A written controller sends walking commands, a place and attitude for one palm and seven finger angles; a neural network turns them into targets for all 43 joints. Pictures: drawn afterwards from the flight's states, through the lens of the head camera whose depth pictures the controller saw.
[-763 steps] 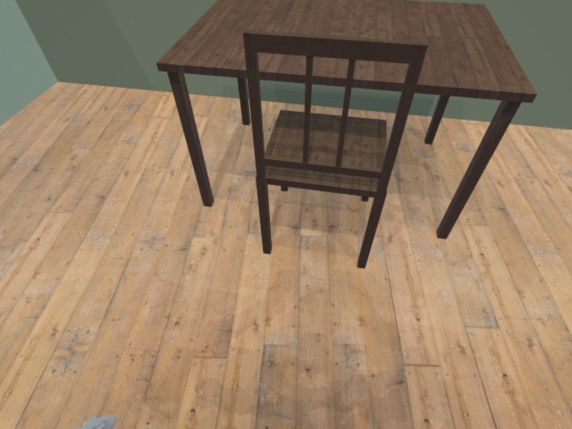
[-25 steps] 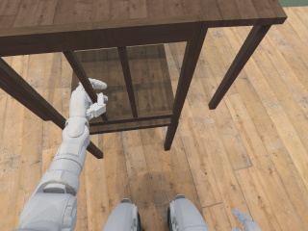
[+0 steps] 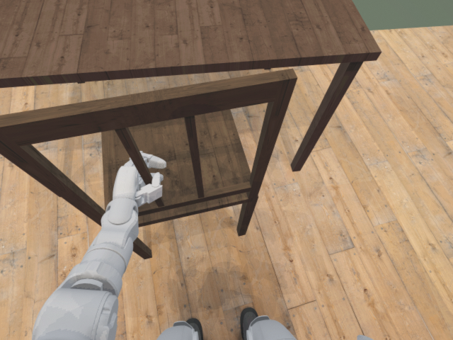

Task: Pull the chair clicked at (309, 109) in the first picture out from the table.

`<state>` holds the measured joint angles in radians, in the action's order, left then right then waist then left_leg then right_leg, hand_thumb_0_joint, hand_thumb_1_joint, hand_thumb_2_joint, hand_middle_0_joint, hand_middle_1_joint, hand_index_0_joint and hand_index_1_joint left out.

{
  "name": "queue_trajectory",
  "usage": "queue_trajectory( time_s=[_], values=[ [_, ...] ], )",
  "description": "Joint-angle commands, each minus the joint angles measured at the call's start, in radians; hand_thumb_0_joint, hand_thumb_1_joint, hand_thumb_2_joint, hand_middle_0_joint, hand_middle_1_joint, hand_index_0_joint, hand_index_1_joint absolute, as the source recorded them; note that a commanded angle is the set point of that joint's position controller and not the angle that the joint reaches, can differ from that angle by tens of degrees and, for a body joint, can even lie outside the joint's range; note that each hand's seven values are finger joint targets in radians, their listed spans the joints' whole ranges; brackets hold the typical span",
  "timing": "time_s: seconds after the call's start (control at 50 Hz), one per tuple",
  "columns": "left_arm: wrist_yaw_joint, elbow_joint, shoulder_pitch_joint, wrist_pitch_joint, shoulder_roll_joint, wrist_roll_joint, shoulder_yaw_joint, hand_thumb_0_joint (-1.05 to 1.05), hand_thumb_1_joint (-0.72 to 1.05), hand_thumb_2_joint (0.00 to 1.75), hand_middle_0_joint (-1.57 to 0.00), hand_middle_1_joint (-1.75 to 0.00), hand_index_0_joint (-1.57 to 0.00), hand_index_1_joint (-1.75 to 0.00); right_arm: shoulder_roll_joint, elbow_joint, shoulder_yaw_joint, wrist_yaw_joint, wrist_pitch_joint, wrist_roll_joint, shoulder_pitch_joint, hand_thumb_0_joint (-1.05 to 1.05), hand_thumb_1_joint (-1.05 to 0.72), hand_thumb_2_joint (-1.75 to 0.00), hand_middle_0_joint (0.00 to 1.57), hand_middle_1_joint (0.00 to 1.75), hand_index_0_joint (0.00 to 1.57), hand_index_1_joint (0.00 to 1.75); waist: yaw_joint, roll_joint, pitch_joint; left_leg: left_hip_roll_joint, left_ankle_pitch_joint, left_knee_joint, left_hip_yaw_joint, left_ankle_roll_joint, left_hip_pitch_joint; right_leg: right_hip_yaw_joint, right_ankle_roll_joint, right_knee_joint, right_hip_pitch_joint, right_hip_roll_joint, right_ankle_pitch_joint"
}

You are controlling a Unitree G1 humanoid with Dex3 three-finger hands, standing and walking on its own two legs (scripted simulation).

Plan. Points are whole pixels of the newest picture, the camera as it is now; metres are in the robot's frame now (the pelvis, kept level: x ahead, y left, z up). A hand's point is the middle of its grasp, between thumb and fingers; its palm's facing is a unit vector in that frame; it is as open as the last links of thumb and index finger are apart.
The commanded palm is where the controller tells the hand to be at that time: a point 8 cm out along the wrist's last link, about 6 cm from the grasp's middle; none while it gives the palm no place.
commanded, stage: step backward, pulling the chair out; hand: left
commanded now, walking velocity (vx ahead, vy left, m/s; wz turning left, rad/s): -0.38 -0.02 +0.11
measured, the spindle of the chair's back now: (145, 174) +0.43 +0.15 -0.06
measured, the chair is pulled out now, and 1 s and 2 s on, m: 0.08 0.14 0.14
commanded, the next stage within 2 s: none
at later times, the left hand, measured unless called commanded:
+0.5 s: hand (165, 214) +0.34 +0.11 -0.06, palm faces +0.01 -0.98 -0.21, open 4.9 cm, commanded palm +0.34 +0.16 -0.06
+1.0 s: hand (165, 214) +0.34 +0.11 -0.06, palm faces +0.02 -0.97 -0.23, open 4.9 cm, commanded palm +0.34 +0.16 -0.06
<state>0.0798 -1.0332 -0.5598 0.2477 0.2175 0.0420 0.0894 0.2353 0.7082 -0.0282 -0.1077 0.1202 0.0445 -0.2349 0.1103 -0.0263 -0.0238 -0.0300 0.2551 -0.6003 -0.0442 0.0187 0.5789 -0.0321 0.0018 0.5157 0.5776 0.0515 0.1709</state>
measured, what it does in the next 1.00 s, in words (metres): stands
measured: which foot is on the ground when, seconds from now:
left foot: down 0.00-1.00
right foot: down 0.00-1.00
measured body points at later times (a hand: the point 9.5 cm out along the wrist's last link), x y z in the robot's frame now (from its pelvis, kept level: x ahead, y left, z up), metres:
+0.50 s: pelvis -0.04 -0.02 -0.01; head +0.07 -0.03 +0.43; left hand +0.34 +0.16 -0.05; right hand +0.04 -0.30 -0.14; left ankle +0.01 +0.10 -0.73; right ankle +0.04 -0.12 -0.73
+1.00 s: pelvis -0.04 -0.03 -0.01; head +0.06 -0.04 +0.43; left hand +0.34 +0.16 -0.05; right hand +0.05 -0.29 -0.15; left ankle +0.01 +0.10 -0.73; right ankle +0.04 -0.12 -0.73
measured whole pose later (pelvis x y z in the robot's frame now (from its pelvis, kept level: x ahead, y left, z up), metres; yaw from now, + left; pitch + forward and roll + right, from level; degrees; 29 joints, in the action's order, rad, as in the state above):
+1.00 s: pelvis -0.04 -0.03 -0.01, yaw +3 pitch +9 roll +0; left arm 0.12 -1.11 -0.59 0.30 0.19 0.02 0.04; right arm 0.25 0.75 -0.01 -0.12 0.00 0.06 -0.20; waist 0.09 -0.03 -0.08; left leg -0.02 0.21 -0.63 0.00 -0.01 0.58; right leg 0.01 0.03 0.61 0.59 0.04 0.17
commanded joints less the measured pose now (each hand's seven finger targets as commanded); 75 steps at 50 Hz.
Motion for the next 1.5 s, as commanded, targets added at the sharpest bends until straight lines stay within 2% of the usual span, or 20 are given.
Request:
queue_trajectory(
  time_s=[0.0, 0.02, 0.06, 0.12, 0.18, 0.22, 0.26, 0.32, 0.4, 0.42, 0.5, 0.64, 0.76, 0.86, 0.9, 0.98, 1.0, 1.06, 1.28, 1.48],
  values=[
    [0.025, 0.176, -0.328, 0.055, 0.197, -0.045, -0.004, 0.0, 0.9, 0.9, -0.5, -1.45, -0.5, -1.45, 0.156, -0.052, -0.047, -0.02, -0.034, -0.001, -0.062, 0.0, -0.9, -0.9, 0.2, 0.3, 0.2, 0.3, -0.004, -0.075, 0.486, -0.086, -0.354, 0.046, 0.099, 0.006, -0.296, -0.006, -0.014, -0.008, -0.194, -0.061, -0.231],
    [0.032, 0.164, -0.33, 0.056, 0.219, -0.047, 0.011, 0.0, 0.9, 0.9, -0.5, -1.45, -0.5, -1.45, 0.163, -0.046, -0.048, -0.022, -0.036, 0.001, -0.064, 0.0, -0.9, -0.9, 0.2, 0.3, 0.2, 0.3, -0.003, -0.071, 0.482, -0.083, -0.327, 0.049, 0.1, 0.008, -0.289, -0.01, -0.016, -0.011, -0.191, -0.064, -0.221],
    [0.036, 0.167, -0.346, 0.061, 0.2, -0.043, -0.01, 0.0, 0.9, 0.9, -0.5, -1.45, -0.5, -1.45, 0.155, -0.046, -0.04, -0.021, -0.043, 0.006, -0.056, 0.0, -0.9, -0.9, 0.2, 0.3, 0.2, 0.3, -0.002, -0.062, 0.477, -0.073, -0.273, 0.049, 0.095, 0.007, -0.269, -0.014, -0.019, -0.014, -0.197, -0.072, -0.2],
    [0.046, 0.146, -0.349, 0.066, 0.221, -0.044, -0.001, 0.0, 0.9, 0.9, -0.5, -1.45, -0.5, -1.45, 0.162, -0.039, -0.037, -0.023, -0.052, 0.013, -0.052, 0.0, -0.9, -0.9, 0.2, 0.3, 0.2, 0.3, 0.001, -0.038, 0.465, -0.057, -0.182, 0.049, 0.093, 0.009, -0.238, -0.024, -0.023, -0.024, -0.193, -0.084, -0.141],
    [0.051, 0.149, -0.364, 0.072, 0.204, -0.042, -0.021, 0.0, 0.9, 0.9, -0.5, -1.45, -0.5, -1.45, 0.154, -0.044, -0.028, -0.022, -0.063, 0.018, -0.037, 0.0, -0.9, -0.9, 0.2, 0.3, 0.2, 0.3, -0.002, -0.016, 0.454, -0.044, -0.097, 0.053, 0.087, 0.011, -0.21, -0.035, -0.027, -0.035, -0.201, -0.098, -0.073],
    [0.058, 0.156, -0.376, 0.078, 0.238, -0.042, -0.001, 0.0, 0.9, 0.9, -0.5, -1.45, -0.5, -1.45, 0.16, -0.046, -0.031, -0.024, -0.07, 0.019, -0.033, 0.0, -0.9, -0.9, 0.2, 0.3, 0.2, 0.3, -0.003, -0.017, 0.448, -0.04, -0.051, 0.051, 0.085, 0.013, -0.209, -0.045, -0.029, -0.046, -0.191, -0.106, -0.019],
    [0.059, 0.153, -0.371, 0.079, 0.21, -0.041, -0.026, 0.0, 0.9, 0.9, -0.5, -1.45, -0.5, -1.45, 0.156, -0.046, -0.026, -0.023, -0.076, 0.021, -0.029, 0.0, -0.9, -0.9, 0.2, 0.3, 0.2, 0.3, -0.007, -0.011, 0.449, -0.037, -0.04, 0.053, 0.087, 0.011, -0.203, -0.046, -0.029, -0.046, -0.205, -0.11, -0.009],
    [0.064, 0.151, -0.379, 0.082, 0.225, -0.042, -0.018, 0.0, 0.9, 0.9, -0.5, -1.45, -0.5, -1.45, 0.162, -0.047, -0.028, -0.026, -0.085, 0.023, -0.028, 0.0, -0.9, -0.9, 0.2, 0.3, 0.2, 0.3, -0.007, -0.003, 0.439, -0.031, -0.018, 0.051, 0.086, 0.009, -0.203, -0.054, -0.03, -0.061, -0.205, -0.12, 0.021],
    [0.065, 0.151, -0.386, 0.089, 0.208, -0.041, -0.036, 0.0, 0.9, 0.9, -0.5, -1.45, -0.5, -1.45, 0.16, -0.048, -0.025, -0.026, -0.101, 0.025, -0.023, 0.0, -0.9, -0.9, 0.2, 0.3, 0.2, 0.3, -0.01, 0.018, 0.422, -0.027, 0.012, 0.05, 0.081, 0.008, -0.209, -0.057, -0.029, -0.075, -0.19, -0.125, 0.063],
    [0.069, 0.144, -0.38, 0.091, 0.226, -0.042, -0.022, 0.0, 0.9, 0.9, -0.5, -1.45, -0.5, -1.45, 0.165, -0.048, -0.028, -0.029, -0.103, 0.023, -0.022, 0.0, -0.9, -0.9, 0.2, 0.3, 0.2, 0.3, -0.01, 0.004, 0.411, -0.031, 0.015, 0.059, 0.089, 0.01, -0.214, -0.055, -0.028, -0.078, -0.184, -0.123, 0.076],
    [0.066, 0.15, -0.383, 0.096, 0.199, -0.041, -0.043, 0.0, 0.9, 0.9, -0.5, -1.45, -0.5, -1.45, 0.164, -0.043, -0.027, -0.031, -0.117, 0.022, -0.02, 0.0, -0.9, -0.9, 0.2, 0.3, 0.2, 0.3, -0.017, -0.015, 0.42, -0.05, -0.014, 0.077, 0.108, 0.017, -0.207, -0.043, -0.024, -0.034, -0.194, -0.106, 0.054],
    [0.063, 0.154, -0.388, 0.102, 0.198, -0.043, -0.036, 0.0, 0.9, 0.9, -0.5, -1.45, -0.5, -1.45, 0.163, -0.034, -0.034, -0.035, -0.135, 0.015, -0.022, 0.0, -0.9, -0.9, 0.2, 0.3, 0.2, 0.3, -0.026, -0.056, 0.431, -0.092, -0.086, 0.088, 0.147, 0.032, -0.191, -0.031, -0.014, 0.057, -0.206, -0.081, 0.003],
    [0.064, 0.152, -0.399, 0.105, 0.211, -0.049, -0.027, 0.0, 0.9, 0.9, -0.5, -1.45, -0.5, -1.45, 0.154, -0.024, -0.035, -0.035, -0.142, 0.011, -0.033, 0.0, -0.9, -0.9, 0.2, 0.3, 0.2, 0.3, -0.022, -0.004, 0.437, -0.067, -0.075, 0.035, 0.122, 0.017, -0.176, -0.06, -0.014, 0.03, -0.208, -0.108, -0.018],
    [0.07, 0.136, -0.408, 0.105, 0.223, -0.051, -0.023, 0.0, 0.9, 0.9, -0.5, -1.45, -0.5, -1.45, 0.151, -0.018, -0.032, -0.033, -0.144, 0.015, -0.046, 0.0, -0.9, -0.9, 0.2, 0.3, 0.2, 0.3, -0.016, 0.045, 0.44, -0.03, -0.051, -0.006, 0.09, -0.001, -0.19, -0.09, -0.016, -0.027, -0.216, -0.152, -0.044],
    [0.071, 0.134, -0.416, 0.106, 0.225, -0.052, -0.024, 0.0, 0.9, 0.9, -0.5, -1.45, -0.5, -1.45, 0.152, -0.019, -0.03, -0.032, -0.146, 0.016, -0.044, 0.0, -0.9, -0.9, 0.2, 0.3, 0.2, 0.3, -0.017, 0.04, 0.436, -0.023, -0.044, -0.006, 0.085, -0.004, -0.188, -0.094, -0.019, -0.04, -0.221, -0.162, -0.04],
    [0.071, 0.138, -0.413, 0.107, 0.207, -0.048, -0.034, 0.0, 0.9, 0.9, -0.5, -1.45, -0.5, -1.45, 0.158, -0.018, -0.028, -0.034, -0.148, 0.015, -0.035, 0.0, -0.9, -0.9, 0.2, 0.3, 0.2, 0.3, -0.023, -0.005, 0.446, -0.057, -0.107, 0.04, 0.123, 0.012, -0.196, -0.055, -0.026, 0.007, -0.233, -0.122, -0.055],
    [0.07, 0.137, -0.411, 0.105, 0.204, -0.046, -0.035, 0.0, 0.9, 0.9, -0.5, -1.45, -0.5, -1.45, 0.156, -0.018, -0.029, -0.034, -0.148, 0.014, -0.034, 0.0, -0.9, -0.9, 0.2, 0.3, 0.2, 0.3, -0.024, 0.007, 0.451, -0.061, -0.12, 0.04, 0.127, 0.016, -0.193, -0.055, -0.028, 0.017, -0.238, -0.115, -0.062],
    [0.067, 0.142, -0.41, 0.106, 0.196, -0.043, -0.042, 0.0, 0.9, 0.9, -0.5, -1.45, -0.5, -1.45, 0.159, -0.019, -0.031, -0.035, -0.149, 0.014, -0.03, 0.0, -0.9, -0.9, 0.2, 0.3, 0.2, 0.3, -0.028, -0.034, 0.445, -0.077, -0.144, 0.053, 0.145, 0.022, -0.186, -0.048, -0.022, 0.04, -0.246, -0.105, -0.059],
    [0.067, 0.153, -0.398, 0.1, 0.208, -0.039, -0.044, 0.0, 0.9, 0.9, -0.5, -1.45, -0.5, -1.45, 0.159, -0.031, -0.032, -0.035, -0.145, 0.015, -0.031, 0.0, -0.9, -0.9, 0.2, 0.3, 0.2, 0.3, -0.026, 0.001, 0.421, -0.053, -0.063, 0.029, 0.122, 0.007, -0.178, -0.077, -0.011, -0.014, -0.244, -0.137, -0.006],
    [0.063, 0.173, -0.404, 0.098, 0.198, -0.036, -0.049, 0.0, 0.9, 0.9, -0.5, -1.45, -0.5, -1.45, 0.159, -0.033, -0.034, -0.038, -0.143, 0.012, -0.024, 0.0, -0.9, -0.9, 0.2, 0.3, 0.2, 0.3, -0.033, -0.021, 0.436, -0.088, -0.137, 0.054, 0.151, 0.021, -0.177, -0.06, -0.012, 0.039, -0.279, -0.116, -0.049]
  ],
)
